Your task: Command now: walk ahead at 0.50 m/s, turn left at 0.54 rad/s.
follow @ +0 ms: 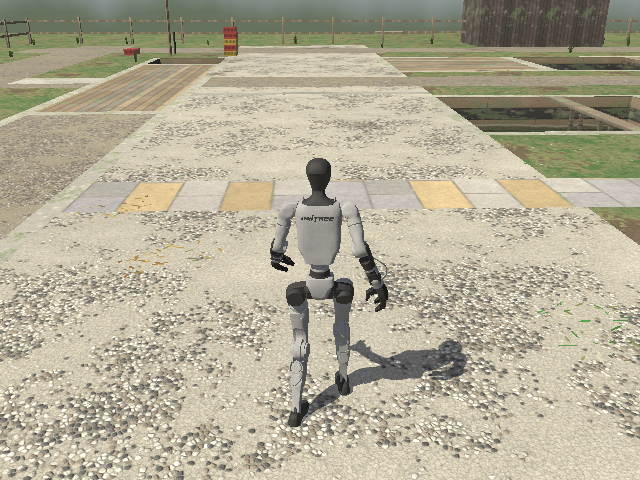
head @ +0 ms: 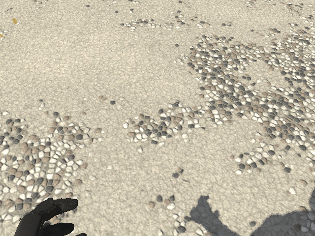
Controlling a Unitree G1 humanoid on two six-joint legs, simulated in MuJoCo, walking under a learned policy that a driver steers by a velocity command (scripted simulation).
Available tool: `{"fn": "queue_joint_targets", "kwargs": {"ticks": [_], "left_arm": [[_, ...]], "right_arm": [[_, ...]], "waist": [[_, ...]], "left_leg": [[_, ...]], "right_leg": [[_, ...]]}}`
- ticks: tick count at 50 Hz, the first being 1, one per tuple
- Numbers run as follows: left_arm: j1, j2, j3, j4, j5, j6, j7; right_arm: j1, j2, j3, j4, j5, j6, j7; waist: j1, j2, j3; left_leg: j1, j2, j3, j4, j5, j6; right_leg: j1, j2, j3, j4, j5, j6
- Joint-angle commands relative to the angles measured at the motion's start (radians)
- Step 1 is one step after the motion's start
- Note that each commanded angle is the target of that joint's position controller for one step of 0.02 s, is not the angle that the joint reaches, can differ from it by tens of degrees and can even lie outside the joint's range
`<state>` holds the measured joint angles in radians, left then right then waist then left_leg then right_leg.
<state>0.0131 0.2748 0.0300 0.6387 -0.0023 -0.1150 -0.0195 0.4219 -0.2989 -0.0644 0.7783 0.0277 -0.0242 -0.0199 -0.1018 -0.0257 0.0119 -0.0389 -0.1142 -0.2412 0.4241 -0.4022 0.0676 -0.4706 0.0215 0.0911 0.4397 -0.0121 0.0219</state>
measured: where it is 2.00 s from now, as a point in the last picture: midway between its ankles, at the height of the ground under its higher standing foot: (120, 119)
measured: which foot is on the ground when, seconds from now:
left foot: down 0.00-0.02, up 0.04-0.50, down 0.52-1.00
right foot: up 0.00-0.00, down 0.02-0.52, up 0.54-1.00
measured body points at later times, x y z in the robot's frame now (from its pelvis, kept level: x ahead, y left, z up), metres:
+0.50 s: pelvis +0.26 +0.03 -0.01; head +0.30 +0.05 +0.44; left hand +0.18 +0.32 -0.13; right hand +0.56 -0.11 -0.07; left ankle +0.37 +0.18 -0.72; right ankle +0.13 -0.13 -0.73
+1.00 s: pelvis +0.53 +0.12 +0.00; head +0.56 +0.12 +0.45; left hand +0.66 +0.39 -0.10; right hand +0.63 -0.15 -0.12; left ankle +0.37 +0.18 -0.73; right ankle +0.73 +0.03 -0.70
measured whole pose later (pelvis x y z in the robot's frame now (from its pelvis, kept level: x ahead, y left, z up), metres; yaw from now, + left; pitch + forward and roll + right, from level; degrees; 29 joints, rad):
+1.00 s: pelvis +0.53 +0.12 +0.00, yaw +10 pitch +2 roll +2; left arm 0.12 0.26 0.03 0.76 -0.02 -0.05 -0.05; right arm 0.31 -0.28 -0.07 0.80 0.00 -0.07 0.00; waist -0.06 -0.04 0.03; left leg 0.11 -0.05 0.20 0.21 -0.35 0.02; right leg -0.63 -0.07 0.00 0.62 0.02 -0.03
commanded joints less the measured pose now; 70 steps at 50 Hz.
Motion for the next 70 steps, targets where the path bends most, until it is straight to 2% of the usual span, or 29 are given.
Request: {"fn": "queue_joint_targets", "kwargs": {"ticks": [1,2,3,4,5,8,17,22,24,26,27,28,29,30,32,34,39,44,48,51,53,54,55,56,57,59,61,63,70], "left_arm": [[0.243,0.203,0.08,-0.021,0.015,-0.023,0.019],[0.352,0.28,0.101,0.007,0.026,-0.008,0.022],[0.361,0.219,0.091,0.019,-0.001,0.0,0.014],[0.31,0.147,0.072,0.008,-0.003,0.004,0.017],[0.26,0.124,0.063,0.005,0.005,0.011,0.018],[0.201,0.086,0.049,0.03,0.016,0.009,0.017],[0.221,0.168,0.073,0.104,0.002,0.008,0.019],[0.291,0.212,0.084,0.149,-0.02,0.035,0.021],[0.307,0.237,0.089,0.16,-0.029,0.047,0.025],[0.302,0.235,0.081,0.165,-0.03,0.057,0.032],[0.319,0.18,0.055,0.147,0.001,0.048,0.032],[0.439,0.057,0.011,0.117,0.016,0.026,0.012],[0.341,0.169,0.036,0.139,-0.025,0.007,0.001],[0.238,0.194,0.045,0.1,-0.057,0.001,-0.002],[0.21,0.167,0.042,0.107,-0.03,0.004,0.009],[0.283,0.144,0.042,0.138,-0.029,0.034,0.007],[0.224,0.093,0.038,0.128,-0.023,0.066,0.017],[0.087,0.054,0.021,0.087,-0.017,0.051,-0.011],[0.005,0.057,0.018,0.03,-0.016,0.051,-0.037],[0.049,0.093,0.036,0.007,-0.016,0.057,-0.05],[0.281,0.172,0.082,0.052,-0.018,0.064,-0.039],[0.432,0.259,0.114,0.077,-0.021,0.074,-0.019],[0.407,0.332,0.122,0.067,-0.029,0.067,-0.016],[0.434,0.25,0.1,0.049,-0.023,0.057,-0.017],[0.395,0.206,0.088,0.049,-0.016,0.05,-0.014],[0.272,0.158,0.074,0.026,-0.017,0.047,-0.01],[0.225,0.135,0.064,-0.002,-0.001,0.047,-0.003],[0.225,0.15,0.068,0.0,-0.008,0.045,0.007],[0.322,0.19,0.082,0.039,-0.022,0.068,0.036]], "right_arm": [[-0.074,-0.083,-0.014,-0.092,-0.016,-0.01,0.003],[0.064,-0.008,0.011,-0.111,-0.001,-0.02,0.004],[0.082,-0.079,0.004,-0.107,0.011,-0.024,0.002],[-0.012,-0.151,-0.016,-0.106,0.011,-0.02,0.003],[-0.081,-0.156,-0.021,-0.119,0.001,-0.015,0.002],[-0.121,-0.106,-0.023,-0.141,-0.002,-0.005,0.015],[-0.299,-0.038,0.003,-0.204,-0.006,-0.012,0.052],[-0.42,-0.046,0.002,-0.266,-0.002,-0.013,0.078],[-0.389,-0.069,-0.011,-0.274,-0.011,-0.01,0.079],[-0.143,-0.145,-0.057,-0.213,-0.012,-0.003,0.064],[0.022,-0.22,-0.082,-0.175,-0.011,0.007,0.043],[-0.012,-0.297,-0.081,-0.18,-0.009,-0.002,0.04],[0.013,-0.196,-0.056,-0.193,-0.014,-0.011,0.044],[-0.031,-0.168,-0.043,-0.178,-0.024,-0.022,0.047],[-0.143,-0.115,-0.027,-0.166,-0.029,-0.036,0.047],[-0.188,-0.083,-0.019,-0.161,-0.041,-0.054,0.047],[-0.184,-0.094,-0.027,-0.101,-0.05,-0.085,0.035],[-0.154,-0.119,-0.032,-0.059,-0.04,-0.081,0.02],[-0.1,-0.141,-0.043,-0.015,-0.022,-0.051,0.014],[-0.124,-0.178,-0.054,-0.015,-0.015,-0.024,-0.003],[-0.152,-0.184,-0.052,-0.025,-0.013,-0.007,-0.016],[-0.128,-0.148,-0.035,-0.042,-0.03,-0.016,-0.021],[-0.022,-0.007,0.009,-0.085,-0.056,-0.046,0.001],[-0.124,-0.09,-0.001,-0.087,-0.021,-0.086,0.02],[-0.213,-0.129,-0.01,-0.119,0.013,-0.108,0.031],[-0.251,-0.124,-0.012,-0.118,-0.023,-0.122,0.02],[-0.215,-0.124,-0.02,-0.118,-0.037,-0.101,0.02],[-0.207,-0.097,-0.014,-0.117,-0.043,-0.08,0.017],[-0.442,-0.052,0.009,-0.176,-0.028,-0.084,0.029]], "waist": [[0.198,0.082,-0.211],[0.166,-0.186,-0.361],[0.166,-0.248,-0.338],[0.187,-0.129,-0.186],[0.178,-0.058,-0.094],[0.124,-0.082,0.007],[0.158,-0.022,0.039],[0.181,-0.024,0.068],[0.141,-0.052,0.024],[-0.007,-0.035,-0.113],[-0.066,0.077,-0.224],[0.058,0.298,-0.357],[-0.031,0.15,-0.403],[-0.033,0.129,-0.238],[0.045,0.071,-0.095],[0.101,0.098,-0.075],[0.104,0.074,0.016],[0.046,0.061,0.062],[0.022,0.056,0.086],[0.075,0.106,0.02],[0.21,0.103,-0.116],[0.266,-0.014,-0.219],[0.142,-0.24,-0.305],[0.224,-0.123,-0.387],[0.232,-0.081,-0.245],[0.152,0.035,-0.091],[0.099,0.0,-0.069],[0.085,-0.002,-0.047],[0.176,-0.055,-0.014]], "left_leg": [[-0.202,0.151,-0.108,0.3,0.409,0.039],[-0.538,0.002,0.037,0.625,-0.032,-0.032],[-0.696,0.066,0.054,0.789,-0.189,-0.045],[-0.74,0.112,0.053,0.842,-0.101,-0.053],[-0.722,0.144,0.091,0.837,-0.024,-0.061],[-0.642,0.209,0.118,0.747,0.074,-0.067],[-0.625,0.219,0.197,0.361,0.422,-0.074],[-0.612,0.184,0.263,0.215,0.36,-0.023],[-0.497,0.122,0.308,0.192,0.247,0.018],[-0.123,0.051,0.327,0.105,0.294,0.081],[0.204,0.204,0.107,0.12,0.343,0.136],[0.464,0.471,-0.449,0.006,0.164,0.316],[0.444,0.496,-0.5,-0.077,0.088,0.3],[0.317,0.461,-0.32,-0.093,0.183,0.252],[0.057,0.383,-0.098,-0.13,0.373,0.195],[-0.069,0.355,0.0,-0.205,0.42,0.187],[-0.115,0.331,0.201,-0.294,0.488,0.159],[-0.064,0.321,0.335,-0.321,0.488,0.109],[0.117,0.377,0.365,-0.253,0.595,0.094],[0.187,0.388,0.403,-0.082,1.02,0.057],[0.095,0.341,0.443,0.252,1.149,0.009],[-0.14,0.291,0.445,0.558,0.834,-0.034],[-0.591,0.059,0.331,0.892,-0.147,-0.1],[-0.703,0.07,0.129,0.982,-0.188,-0.077],[-0.771,0.121,0.126,0.951,-0.095,-0.054],[-0.692,0.192,0.146,0.774,0.032,-0.053],[-0.591,0.212,0.143,0.705,0.073,-0.077],[-0.57,0.211,0.17,0.616,0.102,-0.112],[-0.436,0.116,0.199,0.153,0.494,-0.15]], "right_leg": [[0.515,-0.157,0.105,0.004,-0.059,-0.112],[0.874,-0.391,0.5,-0.024,-0.208,-0.273],[0.861,-0.456,0.708,-0.101,-0.434,-0.3],[0.728,-0.406,0.576,-0.131,-0.477,-0.255],[0.602,-0.361,0.433,-0.148,-0.372,-0.221],[0.389,-0.27,0.199,-0.229,-0.153,-0.195],[0.389,-0.243,-0.129,-0.294,0.105,-0.192],[0.524,-0.287,-0.201,-0.236,0.227,-0.157],[0.555,-0.296,-0.225,-0.122,0.54,-0.144],[0.457,-0.259,-0.275,0.194,0.675,-0.105],[0.201,-0.216,-0.284,0.494,0.312,-0.068],[-0.174,-0.029,-0.183,0.823,-0.575,-0.019],[-0.241,-0.053,-0.016,0.917,-0.576,-0.032],[-0.302,-0.09,-0.028,0.913,-0.497,-0.043],[-0.231,-0.161,-0.032,0.775,-0.354,-0.039],[-0.122,-0.183,-0.016,0.737,-0.284,-0.024],[-0.206,-0.161,0.023,0.56,-0.072,0.014],[-0.172,-0.127,-0.053,0.271,0.153,-0.007],[-0.247,-0.108,-0.089,0.18,0.048,-0.051],[-0.139,-0.035,-0.17,0.176,-0.118,-0.105],[0.194,0.045,-0.194,0.125,-0.115,-0.167],[0.501,-0.076,0.023,0.097,-0.09,-0.231],[0.822,-0.314,0.598,0.001,-0.263,-0.427],[0.884,-0.343,0.732,-0.111,-0.343,-0.433],[0.79,-0.316,0.582,-0.133,-0.286,-0.383],[0.514,-0.238,0.383,-0.148,-0.07,-0.331],[0.38,-0.201,0.316,-0.189,0.068,-0.334],[0.295,-0.18,0.249,-0.208,0.147,-0.335],[0.199,-0.096,0.183,-0.179,-0.01,-0.237]]}}
Keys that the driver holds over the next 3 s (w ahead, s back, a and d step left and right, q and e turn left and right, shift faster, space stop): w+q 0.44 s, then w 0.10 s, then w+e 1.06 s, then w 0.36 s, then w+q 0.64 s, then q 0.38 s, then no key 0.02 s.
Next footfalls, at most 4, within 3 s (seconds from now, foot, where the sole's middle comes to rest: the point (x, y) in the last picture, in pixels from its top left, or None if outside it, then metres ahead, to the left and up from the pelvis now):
0.02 right None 0.17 -0.12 -0.77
0.52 left None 0.40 0.19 -0.77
1.06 right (132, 174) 0.76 0.05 -0.77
1.54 left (91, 129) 1.04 0.25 -0.77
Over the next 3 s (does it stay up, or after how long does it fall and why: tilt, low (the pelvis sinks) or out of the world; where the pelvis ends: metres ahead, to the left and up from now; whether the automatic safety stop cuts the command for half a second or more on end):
stays up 1.59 0.04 0.00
